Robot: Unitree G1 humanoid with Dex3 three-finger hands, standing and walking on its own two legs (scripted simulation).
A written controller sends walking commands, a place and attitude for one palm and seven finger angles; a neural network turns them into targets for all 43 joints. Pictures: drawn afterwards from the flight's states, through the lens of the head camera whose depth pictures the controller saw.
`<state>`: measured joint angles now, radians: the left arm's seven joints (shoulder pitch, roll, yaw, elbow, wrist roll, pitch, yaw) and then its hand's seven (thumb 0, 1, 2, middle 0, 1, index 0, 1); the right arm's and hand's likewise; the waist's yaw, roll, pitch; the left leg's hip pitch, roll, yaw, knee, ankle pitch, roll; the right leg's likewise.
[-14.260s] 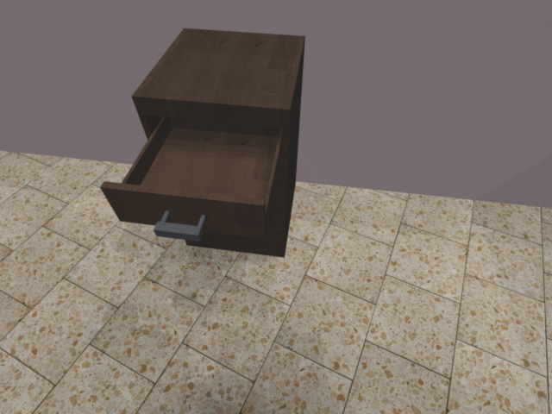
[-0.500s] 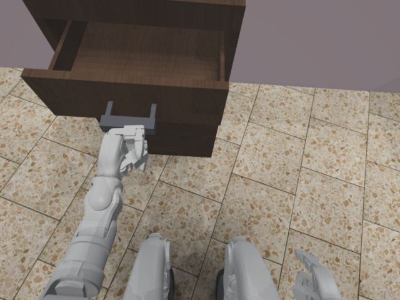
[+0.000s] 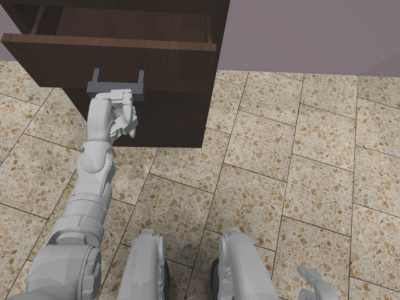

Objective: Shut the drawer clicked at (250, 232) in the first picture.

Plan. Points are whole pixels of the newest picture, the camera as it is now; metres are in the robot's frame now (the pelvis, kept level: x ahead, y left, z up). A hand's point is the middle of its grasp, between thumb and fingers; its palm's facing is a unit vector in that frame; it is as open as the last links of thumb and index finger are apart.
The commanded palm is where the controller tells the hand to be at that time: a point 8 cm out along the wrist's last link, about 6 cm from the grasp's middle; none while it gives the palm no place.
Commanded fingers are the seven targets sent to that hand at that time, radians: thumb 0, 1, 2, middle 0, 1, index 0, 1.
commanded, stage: push the drawer shut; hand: left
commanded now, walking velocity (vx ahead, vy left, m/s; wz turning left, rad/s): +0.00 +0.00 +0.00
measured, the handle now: (118, 82) +0.54 +0.15 +0.02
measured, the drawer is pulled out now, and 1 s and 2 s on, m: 0.09 0.00 0.00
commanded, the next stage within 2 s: pull the fist back off the drawer in 1.06 s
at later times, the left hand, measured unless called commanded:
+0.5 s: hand (137, 91) +0.52 +0.11 +0.02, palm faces -0.04 -1.00 -0.05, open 3.3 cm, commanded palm +0.51 +0.15 +0.02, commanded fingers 0.00 0.90 0.90 -1.40 -1.60 -1.40 -1.60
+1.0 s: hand (136, 80) +0.55 +0.12 +0.01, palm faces -0.04 -1.00 -0.06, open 2.8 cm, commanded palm +0.57 +0.13 +0.02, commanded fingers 0.00 0.90 0.90 -1.40 -1.60 -1.40 -1.60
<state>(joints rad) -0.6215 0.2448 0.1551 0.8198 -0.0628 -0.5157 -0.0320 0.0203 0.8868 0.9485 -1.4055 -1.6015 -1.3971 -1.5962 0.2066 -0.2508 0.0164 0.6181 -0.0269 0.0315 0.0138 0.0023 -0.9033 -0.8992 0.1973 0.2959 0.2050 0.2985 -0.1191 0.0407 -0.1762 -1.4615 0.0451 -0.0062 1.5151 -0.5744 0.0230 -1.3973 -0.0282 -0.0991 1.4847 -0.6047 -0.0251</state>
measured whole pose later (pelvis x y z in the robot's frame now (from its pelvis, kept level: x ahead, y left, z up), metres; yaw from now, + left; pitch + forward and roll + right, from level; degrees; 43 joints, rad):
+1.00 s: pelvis -0.01 +0.00 -0.03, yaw -2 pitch +34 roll -6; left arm -1.08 0.45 0.30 1.18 0.04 -0.48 -0.05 -0.05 0.75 0.99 -1.40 -1.60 -1.40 -1.60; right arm 0.29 -0.25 0.06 0.63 -0.07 0.09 0.04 0.00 -0.90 -0.90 0.20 0.30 0.21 0.30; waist -0.22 0.05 -0.15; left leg -1.63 0.06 -0.03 1.60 -0.57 0.03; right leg -1.55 -0.01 -0.12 1.54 -0.58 -0.02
